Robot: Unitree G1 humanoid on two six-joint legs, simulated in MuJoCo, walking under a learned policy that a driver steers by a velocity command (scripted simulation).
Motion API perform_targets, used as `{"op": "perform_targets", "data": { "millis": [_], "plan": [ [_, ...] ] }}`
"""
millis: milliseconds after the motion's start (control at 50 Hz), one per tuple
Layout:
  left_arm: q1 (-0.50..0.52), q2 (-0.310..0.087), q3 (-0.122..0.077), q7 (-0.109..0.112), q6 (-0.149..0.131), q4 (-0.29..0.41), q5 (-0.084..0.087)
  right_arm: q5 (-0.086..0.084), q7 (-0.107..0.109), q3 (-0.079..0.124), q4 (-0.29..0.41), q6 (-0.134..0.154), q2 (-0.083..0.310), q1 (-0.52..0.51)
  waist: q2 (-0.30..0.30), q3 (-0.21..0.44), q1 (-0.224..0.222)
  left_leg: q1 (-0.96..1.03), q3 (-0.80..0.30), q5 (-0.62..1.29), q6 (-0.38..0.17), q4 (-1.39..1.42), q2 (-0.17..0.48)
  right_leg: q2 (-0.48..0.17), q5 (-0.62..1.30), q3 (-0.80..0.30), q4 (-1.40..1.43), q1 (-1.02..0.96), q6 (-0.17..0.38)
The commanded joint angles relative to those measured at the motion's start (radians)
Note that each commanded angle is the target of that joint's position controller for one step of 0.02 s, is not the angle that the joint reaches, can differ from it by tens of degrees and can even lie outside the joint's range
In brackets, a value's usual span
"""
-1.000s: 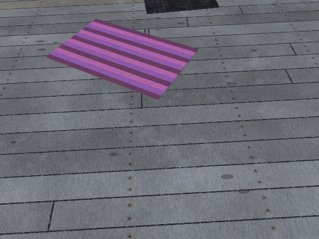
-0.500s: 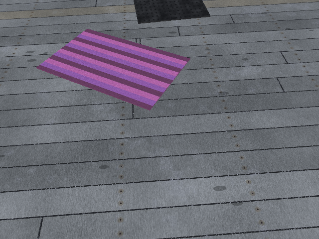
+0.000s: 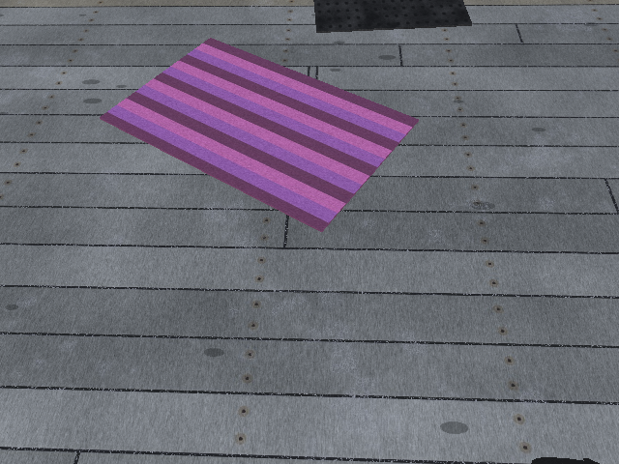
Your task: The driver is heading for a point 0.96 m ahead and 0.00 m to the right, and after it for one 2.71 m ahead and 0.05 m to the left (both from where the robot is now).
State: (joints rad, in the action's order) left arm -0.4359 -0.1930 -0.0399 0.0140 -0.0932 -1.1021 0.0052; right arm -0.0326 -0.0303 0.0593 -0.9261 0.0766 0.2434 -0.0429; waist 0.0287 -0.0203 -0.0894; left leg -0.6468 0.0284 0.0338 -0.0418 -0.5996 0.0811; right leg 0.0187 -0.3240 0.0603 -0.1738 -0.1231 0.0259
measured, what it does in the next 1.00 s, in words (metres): walks ahead: left foot, then right foot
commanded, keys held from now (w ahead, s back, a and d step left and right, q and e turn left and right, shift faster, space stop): w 1.00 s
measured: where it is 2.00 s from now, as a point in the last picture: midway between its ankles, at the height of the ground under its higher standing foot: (360, 291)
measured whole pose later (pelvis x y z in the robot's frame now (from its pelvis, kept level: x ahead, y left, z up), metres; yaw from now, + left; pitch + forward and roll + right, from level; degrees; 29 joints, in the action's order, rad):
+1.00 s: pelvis +0.59 -0.03 +0.01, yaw +0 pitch +1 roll -1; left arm -0.34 -0.23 -0.05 0.00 -0.10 -1.02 0.00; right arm -0.01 0.01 0.08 -0.93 0.07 0.27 0.09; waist 0.04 0.00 -0.06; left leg -0.69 -0.04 0.01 -0.02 -0.77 0.14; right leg 0.06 -0.18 0.07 -0.21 0.05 0.07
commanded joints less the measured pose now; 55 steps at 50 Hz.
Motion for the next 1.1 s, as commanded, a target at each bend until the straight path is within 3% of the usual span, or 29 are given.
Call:
{"op": "perform_targets", "data": {
  "millis": [20,60,80,100,120,140,160,180,200,220,240,280,380,460,540,580,620,640,660,680,700,720,740,760,780,840,880,1000,1100],
  "plan": [
    [-0.04,-0.171,-0.036,0.007,0.004,0.021,0.009,-0.003,-0.021,0.0,0.098,0.023,0.054,-0.152,-0.11,-0.126,0.027,-0.016,0.015,-0.025,-0.033,0.06,-0.019,-0.28,0.471,-0.093,0.016,0.042,0.136],
    [-0.009,-0.201,-0.047,0.008,0.012,0.034,0.009,0.0,-0.022,0.02,0.087,0.027,0.103,-0.067,-0.147,-0.047,0.092,0.139,0.045,-0.089,-0.063,0.064,-0.069,-0.288,0.793,-0.077,-0.101,0.001,0.116],
    [0.012,-0.211,-0.051,0.008,0.021,0.039,0.006,0.005,-0.017,0.04,0.048,0.026,0.139,0.07,-0.157,0.035,0.165,0.306,0.074,-0.098,-0.088,0.062,-0.107,-0.266,0.963,-0.048,-0.252,0.012,0.099],
    [0.025,-0.193,-0.043,0.007,0.024,0.052,0.001,0.005,-0.008,0.064,-0.009,0.02,0.184,0.253,-0.146,0.141,0.246,0.575,0.047,-0.076,-0.122,0.046,-0.091,-0.222,0.943,-0.025,-0.472,0.135,0.067],
    [-0.012,-0.138,-0.026,0.002,0.019,0.075,-0.012,0.022,0.004,0.084,-0.044,0.013,0.26,0.42,0.007,0.289,0.262,0.911,-0.256,-0.18,-0.204,0.05,0.135,-0.132,0.568,0.006,-0.821,0.432,0.03],
    [-0.115,-0.008,0.011,-0.011,-0.009,0.072,0.005,0.03,-0.003,0.074,-0.057,0.01,0.27,0.452,0.25,0.44,0.184,1.099,-0.745,-0.403,-0.334,0.244,0.325,0.044,-0.226,-0.108,-1.116,0.696,-0.009],
    [0.001,-0.112,-0.015,-0.014,-0.033,0.088,0.035,0.017,-0.006,0.051,-0.055,0.016,0.185,0.4,0.167,0.336,0.21,1.028,-0.737,-0.48,-0.277,0.321,0.276,-0.005,-0.229,-0.202,-1.221,0.807,0.014],
    [0.099,-0.15,-0.025,-0.012,-0.046,0.121,0.053,0.013,-0.005,0.039,-0.038,0.024,0.143,0.305,0.117,0.18,0.192,0.876,-0.57,-0.394,-0.233,0.333,0.247,-0.058,-0.147,-0.162,-1.22,0.865,0.03],
    [0.141,-0.153,-0.028,-0.001,-0.051,0.131,0.043,0.021,-0.008,0.029,-0.021,0.033,0.118,0.224,0.01,0.12,0.154,0.713,-0.457,-0.275,-0.21,0.356,0.218,-0.112,-0.049,-0.146,-1.164,0.815,0.037],
    [0.154,-0.154,-0.04,0.008,-0.042,0.131,0.026,0.036,-0.015,0.018,-0.019,0.04,0.08,0.182,-0.016,0.069,0.117,0.582,-0.363,-0.174,-0.191,0.38,0.181,-0.145,0.004,-0.136,-1.115,0.761,0.042],
    [0.11,-0.128,-0.04,0.008,-0.027,0.127,0.022,0.047,-0.017,0.013,-0.027,0.044,0.068,0.171,0.025,0.075,0.08,0.51,-0.317,-0.15,-0.197,0.405,0.167,-0.169,0.032,-0.147,-1.085,0.696,0.044],
    [0.096,-0.096,-0.039,0.01,-0.005,0.131,0.02,0.039,-0.012,0.009,-0.043,0.043,0.067,0.194,0.033,0.042,0.059,0.439,-0.253,-0.155,-0.205,0.454,0.144,-0.189,0.03,-0.141,-1.007,0.676,0.037],
    [0.293,-0.116,-0.045,0.009,0.005,0.21,0.001,0.036,0.029,0.018,-0.065,0.034,0.131,0.296,0.006,-0.029,0.093,0.472,-0.18,-0.102,-0.199,0.514,0.136,-0.198,0.274,-0.118,-0.729,0.838,-0.017],
    [0.436,-0.095,-0.032,-0.009,-0.005,0.246,0.007,0.025,0.038,0.017,-0.077,0.027,0.137,0.37,0.016,-0.052,0.14,0.499,-0.087,-0.064,-0.158,0.512,0.09,-0.141,0.448,-0.058,-0.486,0.777,-0.021],
    [0.542,-0.099,-0.021,-0.038,-0.011,0.285,0.018,0.017,0.041,0.022,-0.107,0.007,0.145,0.451,0.018,-0.084,0.17,0.645,-0.084,-0.047,-0.154,0.461,0.141,-0.117,0.402,-0.056,-0.376,0.801,-0.007],
    [0.549,-0.12,-0.024,-0.051,-0.015,0.3,0.021,0.014,0.044,0.029,-0.111,-0.002,0.157,0.455,0.03,-0.078,0.153,0.717,-0.092,0.018,-0.141,0.415,0.179,-0.109,0.332,-0.061,-0.345,0.791,0.017],
    [0.464,-0.163,-0.04,-0.055,-0.019,0.286,0.02,0.014,0.046,0.036,-0.101,-0.012,0.176,0.424,0.06,-0.021,0.092,0.751,-0.079,0.263,-0.116,0.309,0.182,-0.067,0.254,-0.031,-0.329,0.655,0.048],
    [0.333,-0.197,-0.06,-0.053,-0.019,0.248,0.017,0.015,0.045,0.034,-0.093,-0.018,0.171,0.4,0.06,0.056,0.019,0.729,-0.045,0.42,-0.095,0.152,0.145,-0.03,0.256,-0.001,-0.314,0.48,0.074],
    [0.147,-0.253,-0.084,-0.046,-0.018,0.195,0.01,0.023,0.046,0.021,-0.077,-0.021,0.139,0.399,0.029,0.185,-0.051,0.594,-0.008,0.364,-0.066,-0.089,0.093,-0.079,0.281,-0.058,-0.353,0.196,0.118],
    [0.003,-0.354,-0.109,-0.043,-0.014,0.164,-0.011,0.029,0.035,-0.011,-0.062,-0.006,0.032,0.518,-0.194,0.359,-0.023,0.181,0.041,-0.017,0.01,-0.502,-0.058,-0.344,0.139,-0.49,-0.322,-0.231,0.273],
    [-0.013,-0.295,-0.087,-0.045,-0.01,0.157,-0.001,0.02,0.03,-0.017,-0.071,0.022,0.03,0.501,-0.277,0.435,-0.027,0.015,-0.096,-0.587,0.012,-0.684,-0.141,-0.422,0.039,-0.803,-0.141,-0.306,0.311],
    [0.069,-0.237,-0.065,-0.045,-0.014,0.167,0.007,-0.009,0.026,0.009,-0.045,0.041,0.122,0.409,-0.225,0.3,-0.021,-0.087,-0.147,-0.561,-0.013,-0.764,-0.078,-0.387,0.004,-0.688,-0.125,-0.205,0.255],
    [0.161,-0.201,-0.053,-0.043,-0.016,0.192,0.004,-0.02,0.03,0.011,-0.024,0.049,0.137,0.335,-0.161,0.19,0.003,-0.095,-0.116,-0.474,-0.028,-0.743,-0.022,-0.353,0.075,-0.54,-0.11,-0.053,0.223],
    [0.226,-0.169,-0.042,-0.045,-0.019,0.198,-0.006,-0.009,0.037,0.015,-0.022,0.047,0.127,0.301,-0.093,0.106,0.034,-0.059,-0.095,-0.393,-0.025,-0.674,0.02,-0.317,0.16,-0.43,-0.073,0.105,0.209],
    [0.259,-0.141,-0.033,-0.047,-0.025,0.199,-0.016,0.002,0.043,0.023,-0.027,0.034,0.118,0.311,-0.102,0.075,0.072,0.007,-0.103,-0.34,-0.026,-0.608,0.055,-0.281,0.21,-0.354,-0.044,0.204,0.19],
    [0.239,-0.15,-0.034,-0.045,-0.026,0.178,-0.012,0.01,0.047,0.022,-0.036,0.0,0.066,0.347,-0.104,0.039,0.109,0.066,-0.09,-0.287,-0.011,-0.518,0.076,-0.25,0.274,-0.263,0.027,0.309,0.204],
    [0.203,-0.181,-0.04,-0.031,-0.027,0.165,-0.012,0.019,0.049,0.028,-0.009,-0.006,0.076,0.278,-0.081,0.007,0.102,-0.009,-0.087,-0.2,0.011,-0.42,0.082,-0.251,0.32,-0.23,0.055,0.295,0.212],
    [0.11,-0.194,-0.04,-0.007,-0.014,0.134,-0.002,0.022,0.03,0.02,0.055,0.005,0.05,0.074,-0.091,-0.036,0.048,-0.018,-0.038,0.082,0.03,-0.073,0.039,-0.2,0.336,-0.114,0.079,0.247,0.168],
    [0.019,-0.201,-0.048,-0.003,0.008,0.09,0.008,0.013,0.003,0.007,0.106,0.015,0.052,-0.056,-0.08,-0.081,0.01,-0.067,-0.029,0.033,0.008,0.054,0.013,-0.258,0.368,-0.111,0.023,0.082,0.168]
  ]
}}
Keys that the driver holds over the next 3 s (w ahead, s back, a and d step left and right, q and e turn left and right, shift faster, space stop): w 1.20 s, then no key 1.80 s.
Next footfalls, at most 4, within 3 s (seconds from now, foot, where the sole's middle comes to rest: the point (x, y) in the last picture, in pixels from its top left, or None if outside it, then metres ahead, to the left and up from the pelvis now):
0.10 left None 0.26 0.13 -0.77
0.66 right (409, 418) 0.59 -0.11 -0.77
1.22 left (314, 289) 0.91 0.12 -0.77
1.64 right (406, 268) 0.99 -0.11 -0.77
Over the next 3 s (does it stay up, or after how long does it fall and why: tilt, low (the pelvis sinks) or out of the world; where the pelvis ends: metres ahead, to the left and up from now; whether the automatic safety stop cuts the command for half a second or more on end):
stays up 0.91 0.01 0.00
